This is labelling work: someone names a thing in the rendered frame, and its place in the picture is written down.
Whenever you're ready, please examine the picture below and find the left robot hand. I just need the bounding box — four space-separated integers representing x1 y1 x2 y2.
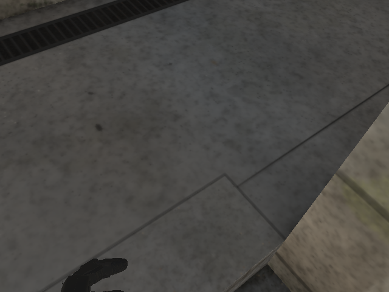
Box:
61 258 128 292

